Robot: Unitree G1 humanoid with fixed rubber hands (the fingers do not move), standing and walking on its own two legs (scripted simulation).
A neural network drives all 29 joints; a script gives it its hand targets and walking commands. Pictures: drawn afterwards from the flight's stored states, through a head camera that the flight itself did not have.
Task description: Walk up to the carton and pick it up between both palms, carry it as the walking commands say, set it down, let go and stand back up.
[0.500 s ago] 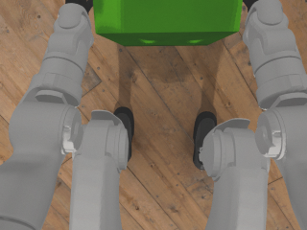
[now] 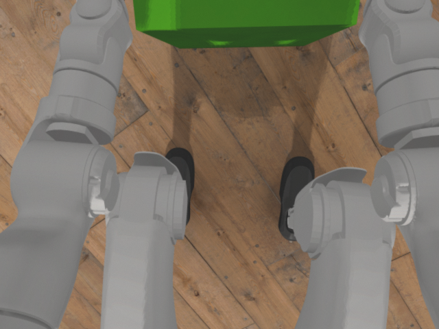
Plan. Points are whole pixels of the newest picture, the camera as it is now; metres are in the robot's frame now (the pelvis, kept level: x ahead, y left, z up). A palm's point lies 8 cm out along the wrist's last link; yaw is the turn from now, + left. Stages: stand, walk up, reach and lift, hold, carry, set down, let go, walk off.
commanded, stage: reach and lift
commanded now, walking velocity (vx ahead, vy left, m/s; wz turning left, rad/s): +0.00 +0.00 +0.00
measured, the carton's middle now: out of the picture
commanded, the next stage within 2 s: none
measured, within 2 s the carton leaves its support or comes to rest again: neither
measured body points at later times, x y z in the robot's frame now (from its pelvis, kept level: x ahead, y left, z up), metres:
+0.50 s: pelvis -0.01 +0.00 +0.01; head +0.35 -0.01 +0.26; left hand +0.56 +0.18 -0.13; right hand +0.57 -0.17 -0.13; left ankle +0.14 +0.14 -0.35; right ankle +0.13 -0.14 -0.35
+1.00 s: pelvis -0.02 +0.00 +0.03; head +0.32 -0.01 +0.31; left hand +0.55 +0.17 -0.07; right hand +0.56 -0.17 -0.06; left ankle +0.14 +0.14 -0.35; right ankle +0.13 -0.14 -0.35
